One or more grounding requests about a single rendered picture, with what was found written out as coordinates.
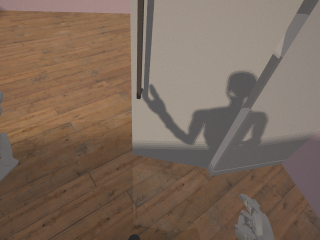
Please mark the robot right hand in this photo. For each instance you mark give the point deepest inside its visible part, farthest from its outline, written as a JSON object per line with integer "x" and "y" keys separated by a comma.
{"x": 259, "y": 227}

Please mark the fridge door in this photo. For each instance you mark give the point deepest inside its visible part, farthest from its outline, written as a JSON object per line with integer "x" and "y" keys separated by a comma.
{"x": 200, "y": 61}

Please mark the robot left hand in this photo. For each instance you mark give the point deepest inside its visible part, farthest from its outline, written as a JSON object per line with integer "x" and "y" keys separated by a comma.
{"x": 7, "y": 162}

